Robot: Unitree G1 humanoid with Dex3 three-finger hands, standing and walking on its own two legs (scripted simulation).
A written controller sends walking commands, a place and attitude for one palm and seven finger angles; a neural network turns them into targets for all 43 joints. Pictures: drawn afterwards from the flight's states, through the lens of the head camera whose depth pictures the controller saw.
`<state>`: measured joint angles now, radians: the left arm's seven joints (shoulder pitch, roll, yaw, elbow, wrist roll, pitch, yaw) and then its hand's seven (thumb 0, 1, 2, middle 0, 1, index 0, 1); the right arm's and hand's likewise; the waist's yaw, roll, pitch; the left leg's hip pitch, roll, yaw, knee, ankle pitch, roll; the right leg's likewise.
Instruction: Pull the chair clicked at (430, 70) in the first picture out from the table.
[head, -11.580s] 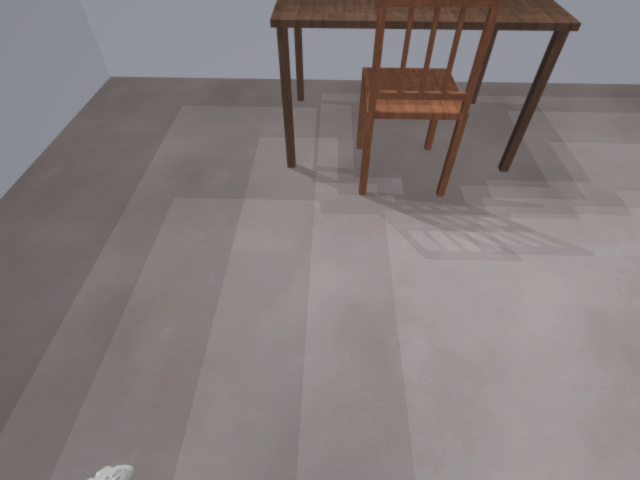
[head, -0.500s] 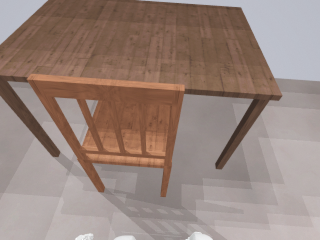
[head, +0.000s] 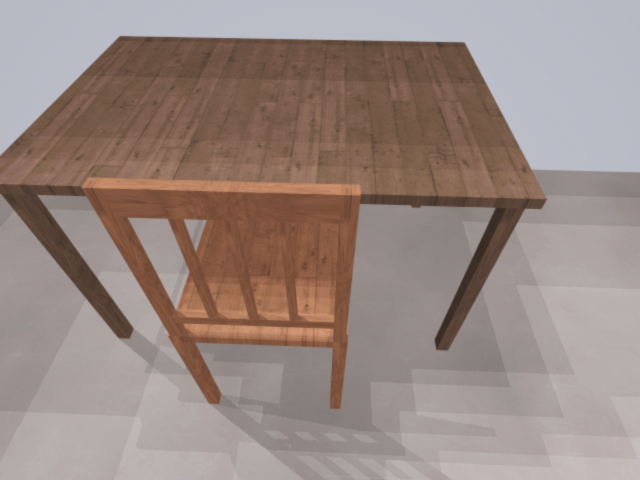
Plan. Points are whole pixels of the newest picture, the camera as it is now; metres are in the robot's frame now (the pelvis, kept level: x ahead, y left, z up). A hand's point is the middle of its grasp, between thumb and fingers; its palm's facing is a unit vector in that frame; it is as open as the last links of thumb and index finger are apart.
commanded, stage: come to a stop and stand still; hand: left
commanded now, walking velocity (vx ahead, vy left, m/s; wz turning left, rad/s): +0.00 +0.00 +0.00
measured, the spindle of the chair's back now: (242, 273) +0.47 +0.18 -0.10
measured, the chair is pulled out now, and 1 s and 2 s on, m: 0.00 0.00 0.00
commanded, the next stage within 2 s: look again from close up in 0.06 s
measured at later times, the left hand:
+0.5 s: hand out of the picture +0.04 +0.19 -0.18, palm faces +0.03 -0.97 -0.22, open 7.4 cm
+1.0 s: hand out of the picture +0.02 +0.19 -0.18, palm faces +0.02 -0.98 -0.18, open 7.4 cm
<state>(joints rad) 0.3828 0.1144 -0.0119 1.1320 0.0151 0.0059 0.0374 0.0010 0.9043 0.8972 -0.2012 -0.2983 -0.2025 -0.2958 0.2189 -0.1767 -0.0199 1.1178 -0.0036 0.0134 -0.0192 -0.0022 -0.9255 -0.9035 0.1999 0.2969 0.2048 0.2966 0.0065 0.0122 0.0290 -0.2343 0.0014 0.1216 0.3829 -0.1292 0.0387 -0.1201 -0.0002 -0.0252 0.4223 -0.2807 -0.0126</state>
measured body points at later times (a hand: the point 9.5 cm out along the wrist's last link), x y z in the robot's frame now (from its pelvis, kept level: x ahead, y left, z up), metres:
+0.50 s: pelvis +0.02 +0.01 -0.01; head +0.03 +0.01 +0.44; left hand +0.03 +0.24 -0.16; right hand +0.00 -0.19 -0.18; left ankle +0.05 +0.09 -0.74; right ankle -0.03 -0.11 -0.74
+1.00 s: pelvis +0.04 +0.02 +0.00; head +0.05 +0.03 +0.45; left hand +0.02 +0.24 -0.17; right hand +0.08 -0.21 -0.16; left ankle +0.05 +0.09 -0.74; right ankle -0.03 -0.11 -0.74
